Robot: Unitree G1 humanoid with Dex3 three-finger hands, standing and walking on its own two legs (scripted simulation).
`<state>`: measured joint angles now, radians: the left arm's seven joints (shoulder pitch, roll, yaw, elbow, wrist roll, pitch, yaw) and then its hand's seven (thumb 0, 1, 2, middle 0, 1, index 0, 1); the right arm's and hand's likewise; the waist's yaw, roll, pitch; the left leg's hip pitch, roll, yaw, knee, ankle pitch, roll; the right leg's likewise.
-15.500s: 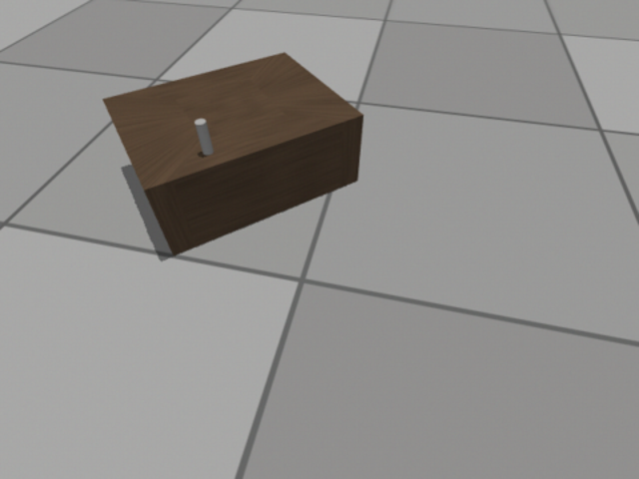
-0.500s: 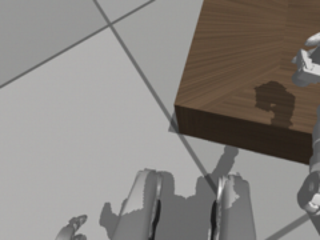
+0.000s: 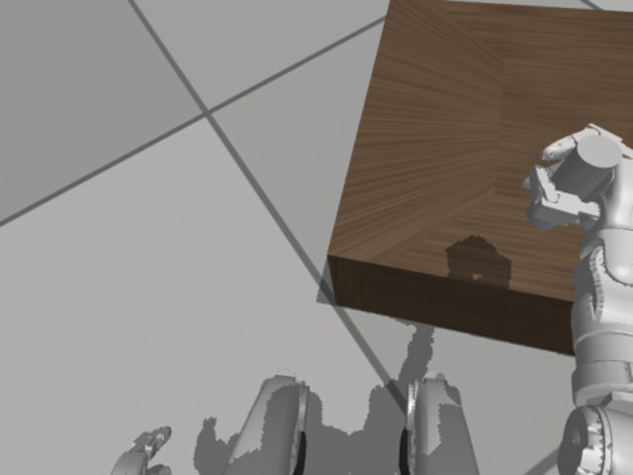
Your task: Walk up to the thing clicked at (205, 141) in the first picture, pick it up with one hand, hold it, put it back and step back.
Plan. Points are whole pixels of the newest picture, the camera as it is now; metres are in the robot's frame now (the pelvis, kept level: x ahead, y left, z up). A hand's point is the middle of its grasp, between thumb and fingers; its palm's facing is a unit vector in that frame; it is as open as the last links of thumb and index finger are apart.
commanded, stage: lift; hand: right
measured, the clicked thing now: (567, 187) +0.46 -0.24 +0.02
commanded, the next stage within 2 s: hold in 1.12 s
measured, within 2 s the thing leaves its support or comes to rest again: neither
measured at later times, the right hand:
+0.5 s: hand (602, 183) +0.40 -0.21 +0.13, palm faces +0.20 +0.98 -0.02, open 5.2 cm
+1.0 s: hand (607, 171) +0.38 -0.19 +0.17, palm faces +0.19 +0.98 -0.01, open 5.2 cm
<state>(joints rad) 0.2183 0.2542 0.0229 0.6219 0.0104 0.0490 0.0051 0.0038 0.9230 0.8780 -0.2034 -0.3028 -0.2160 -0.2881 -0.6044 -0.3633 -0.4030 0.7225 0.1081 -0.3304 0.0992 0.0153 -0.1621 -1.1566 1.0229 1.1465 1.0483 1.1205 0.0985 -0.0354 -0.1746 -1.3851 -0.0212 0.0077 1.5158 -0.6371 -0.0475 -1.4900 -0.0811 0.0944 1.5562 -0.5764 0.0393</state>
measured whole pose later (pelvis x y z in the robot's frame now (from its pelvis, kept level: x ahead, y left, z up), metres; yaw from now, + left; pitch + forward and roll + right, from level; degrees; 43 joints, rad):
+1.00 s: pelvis +0.04 +0.00 +0.13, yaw -3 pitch +11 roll +2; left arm 0.24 0.23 0.02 0.66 0.00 -0.01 0.04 0.01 0.91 0.89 -0.19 -0.29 -0.19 -0.29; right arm -0.21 -0.18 -0.18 0.49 0.15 -0.37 0.02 0.02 -0.17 -1.16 1.02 1.16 1.04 1.12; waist 0.04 -0.02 -0.07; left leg -0.66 0.01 -0.01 0.94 -0.47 -0.04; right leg -0.75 -0.07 0.03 0.97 -0.42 0.04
